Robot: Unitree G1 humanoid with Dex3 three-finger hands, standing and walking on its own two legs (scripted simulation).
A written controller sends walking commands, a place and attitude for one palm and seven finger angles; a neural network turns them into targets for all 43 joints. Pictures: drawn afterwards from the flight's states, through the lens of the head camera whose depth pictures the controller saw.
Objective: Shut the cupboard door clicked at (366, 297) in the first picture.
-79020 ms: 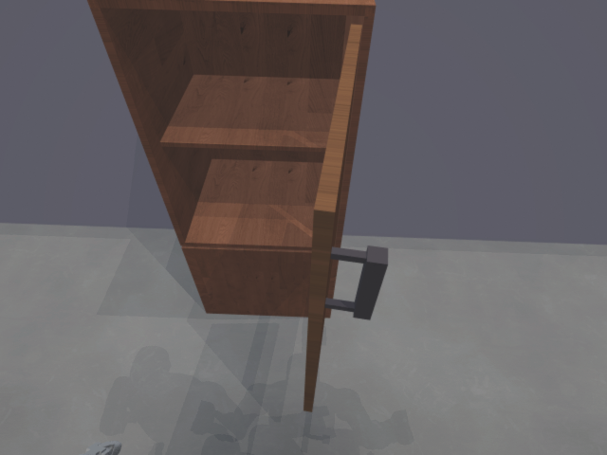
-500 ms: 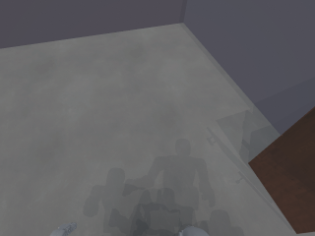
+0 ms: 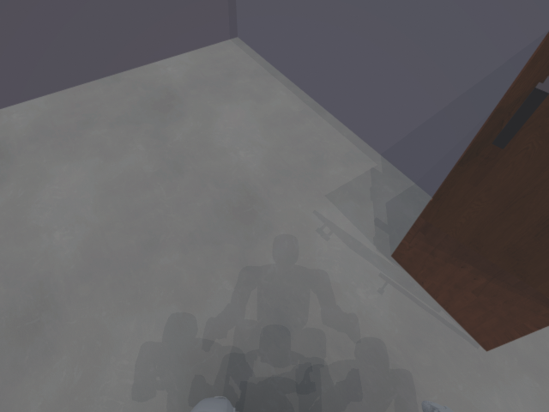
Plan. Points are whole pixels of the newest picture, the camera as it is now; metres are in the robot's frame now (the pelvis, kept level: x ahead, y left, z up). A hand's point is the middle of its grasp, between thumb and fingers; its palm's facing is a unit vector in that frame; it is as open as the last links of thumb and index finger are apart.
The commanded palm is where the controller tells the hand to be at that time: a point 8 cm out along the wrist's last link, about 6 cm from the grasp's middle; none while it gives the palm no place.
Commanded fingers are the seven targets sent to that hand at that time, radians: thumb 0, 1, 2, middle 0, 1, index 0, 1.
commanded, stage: turn to face it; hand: left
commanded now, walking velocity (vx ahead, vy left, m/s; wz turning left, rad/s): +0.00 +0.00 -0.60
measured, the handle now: (523, 112) +0.64 -0.42 +0.09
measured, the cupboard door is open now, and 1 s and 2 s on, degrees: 13 13 13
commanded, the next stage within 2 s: take the last steps up to it in 1.00 s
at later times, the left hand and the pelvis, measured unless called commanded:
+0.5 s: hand (179, 370) +0.19 +0.17 -0.15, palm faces -0.32 -0.92 -0.24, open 7.4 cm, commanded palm none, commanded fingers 0.00 0.90 0.90 -0.20 -0.30 -0.20 -0.30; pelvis +0.01 +0.01 +0.00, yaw -19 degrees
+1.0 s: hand (190, 382) +0.18 +0.16 -0.18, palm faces -0.44 -0.88 -0.17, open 7.4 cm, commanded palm none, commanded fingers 0.00 0.90 0.90 -0.20 -0.30 -0.20 -0.30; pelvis +0.04 +0.02 +0.00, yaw -30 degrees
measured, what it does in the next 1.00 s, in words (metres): steps on the spot, turning right: left foot, then right foot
